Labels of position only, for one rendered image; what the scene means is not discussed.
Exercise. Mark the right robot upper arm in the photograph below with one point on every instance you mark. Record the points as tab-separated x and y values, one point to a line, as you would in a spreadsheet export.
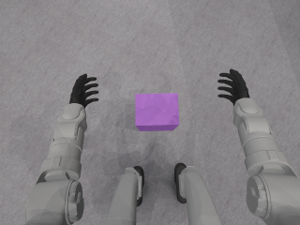
275	198

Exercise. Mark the robot right hand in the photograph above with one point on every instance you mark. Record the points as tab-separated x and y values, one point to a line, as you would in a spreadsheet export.
239	88

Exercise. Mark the robot left hand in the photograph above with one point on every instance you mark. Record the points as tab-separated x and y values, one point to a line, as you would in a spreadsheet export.
79	95

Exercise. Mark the right robot forearm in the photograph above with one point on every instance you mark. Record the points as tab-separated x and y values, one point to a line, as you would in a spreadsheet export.
258	141

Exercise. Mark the left robot forearm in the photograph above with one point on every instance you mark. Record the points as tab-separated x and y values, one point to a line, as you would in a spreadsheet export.
64	157

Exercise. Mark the left robot upper arm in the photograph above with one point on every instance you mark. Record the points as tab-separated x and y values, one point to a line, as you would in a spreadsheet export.
55	203

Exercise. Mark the left robot thigh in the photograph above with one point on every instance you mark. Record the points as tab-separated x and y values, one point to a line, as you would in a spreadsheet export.
123	208

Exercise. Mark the carton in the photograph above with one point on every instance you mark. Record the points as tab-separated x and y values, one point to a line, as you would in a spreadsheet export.
156	112

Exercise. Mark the left robot foot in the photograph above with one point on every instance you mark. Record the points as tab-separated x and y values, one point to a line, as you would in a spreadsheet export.
139	169

